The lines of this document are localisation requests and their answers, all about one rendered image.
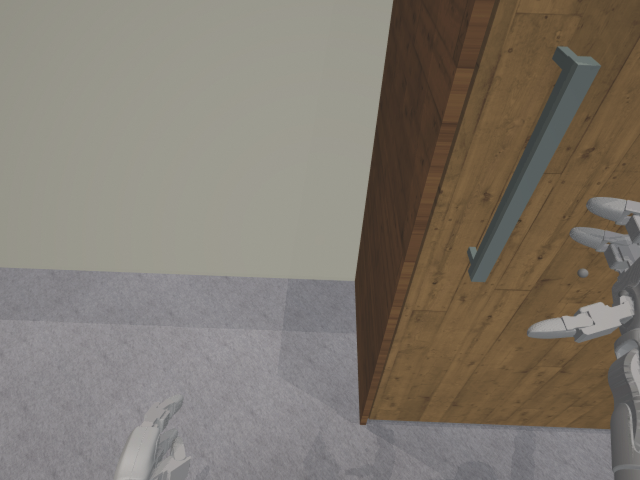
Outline robot right forearm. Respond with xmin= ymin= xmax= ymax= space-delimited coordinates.
xmin=608 ymin=328 xmax=640 ymax=480

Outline handle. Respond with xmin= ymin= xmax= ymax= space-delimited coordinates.
xmin=467 ymin=46 xmax=601 ymax=282

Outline wardrobe door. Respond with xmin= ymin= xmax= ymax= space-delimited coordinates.
xmin=369 ymin=0 xmax=640 ymax=429

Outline right robot hand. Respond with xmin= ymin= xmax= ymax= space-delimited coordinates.
xmin=527 ymin=197 xmax=640 ymax=343

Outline left robot hand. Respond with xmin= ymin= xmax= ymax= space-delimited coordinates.
xmin=113 ymin=394 xmax=191 ymax=480

